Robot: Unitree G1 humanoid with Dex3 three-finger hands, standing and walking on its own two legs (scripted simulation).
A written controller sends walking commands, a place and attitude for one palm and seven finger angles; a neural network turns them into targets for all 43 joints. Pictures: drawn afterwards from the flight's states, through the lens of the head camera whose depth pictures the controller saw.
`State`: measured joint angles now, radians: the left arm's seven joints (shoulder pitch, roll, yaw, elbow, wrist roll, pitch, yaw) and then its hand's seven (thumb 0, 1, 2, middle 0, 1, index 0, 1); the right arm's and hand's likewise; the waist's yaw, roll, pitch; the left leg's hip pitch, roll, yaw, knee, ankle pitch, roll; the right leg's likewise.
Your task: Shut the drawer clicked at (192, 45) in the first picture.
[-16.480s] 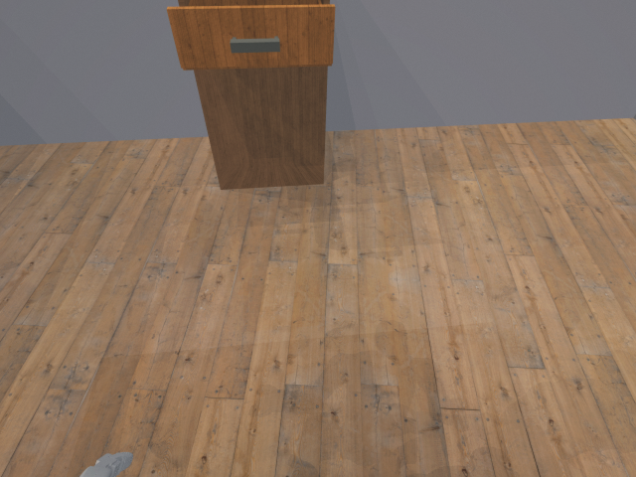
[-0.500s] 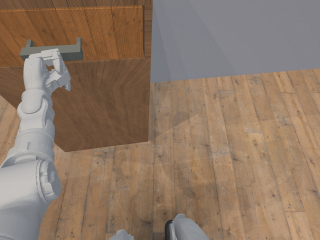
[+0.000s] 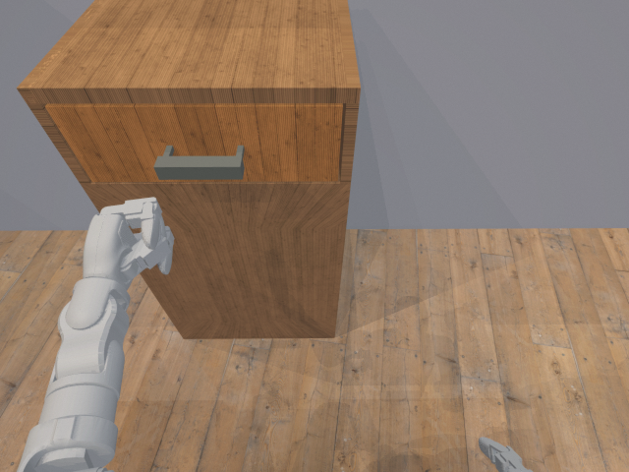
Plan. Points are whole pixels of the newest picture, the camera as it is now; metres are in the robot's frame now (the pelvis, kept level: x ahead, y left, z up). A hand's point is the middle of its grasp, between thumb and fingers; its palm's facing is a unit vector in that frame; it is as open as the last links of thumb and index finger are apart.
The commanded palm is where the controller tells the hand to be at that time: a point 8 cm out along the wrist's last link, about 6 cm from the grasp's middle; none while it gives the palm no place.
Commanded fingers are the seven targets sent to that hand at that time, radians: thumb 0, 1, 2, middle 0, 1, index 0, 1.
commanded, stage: draw the hand back to the body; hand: left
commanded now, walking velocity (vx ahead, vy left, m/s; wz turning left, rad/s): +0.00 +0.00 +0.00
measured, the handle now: (202, 159) +0.58 +0.20 +0.05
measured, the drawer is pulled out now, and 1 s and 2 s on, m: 0.00 0.00 0.00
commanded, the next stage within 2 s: step back with the hand held close in 0.96 s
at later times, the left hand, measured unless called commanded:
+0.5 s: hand (67, 335) +0.22 +0.23 +0.16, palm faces +0.34 -0.90 -0.28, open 3.2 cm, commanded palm +0.18 +0.27 +0.17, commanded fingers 0.00 0.90 0.90 -1.40 -1.60 -1.40 -1.60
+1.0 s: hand out of the picture +0.15 +0.24 +0.18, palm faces +0.45 -0.81 -0.38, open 3.2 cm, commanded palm +0.10 +0.27 +0.20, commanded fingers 0.00 0.90 0.90 -1.40 -1.60 -1.40 -1.60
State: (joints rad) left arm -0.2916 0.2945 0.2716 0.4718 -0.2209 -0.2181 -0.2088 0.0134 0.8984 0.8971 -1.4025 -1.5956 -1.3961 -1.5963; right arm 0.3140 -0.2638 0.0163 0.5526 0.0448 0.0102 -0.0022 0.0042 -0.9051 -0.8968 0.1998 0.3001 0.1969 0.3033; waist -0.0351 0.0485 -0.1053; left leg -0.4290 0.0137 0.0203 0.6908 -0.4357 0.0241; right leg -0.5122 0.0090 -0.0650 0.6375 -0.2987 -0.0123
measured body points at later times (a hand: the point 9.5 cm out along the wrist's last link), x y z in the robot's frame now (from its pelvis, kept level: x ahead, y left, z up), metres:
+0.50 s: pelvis -0.02 +0.00 +0.02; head -0.04 -0.02 +0.47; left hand +0.20 +0.27 +0.17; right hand +0.16 -0.22 -0.07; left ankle -0.06 +0.10 -0.72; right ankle +0.01 -0.11 -0.72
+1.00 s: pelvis -0.02 -0.01 +0.02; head -0.04 -0.03 +0.47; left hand +0.12 +0.28 +0.20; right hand +0.17 -0.22 -0.06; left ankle -0.06 +0.10 -0.72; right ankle +0.01 -0.11 -0.72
